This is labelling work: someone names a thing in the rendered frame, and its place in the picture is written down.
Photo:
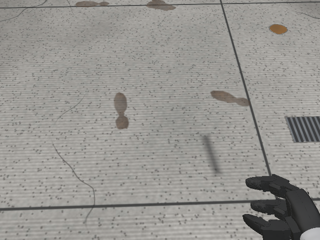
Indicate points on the robot right forearm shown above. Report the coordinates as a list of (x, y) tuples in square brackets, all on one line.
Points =
[(311, 234)]

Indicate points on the right robot hand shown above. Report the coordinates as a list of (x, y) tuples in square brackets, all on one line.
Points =
[(297, 213)]

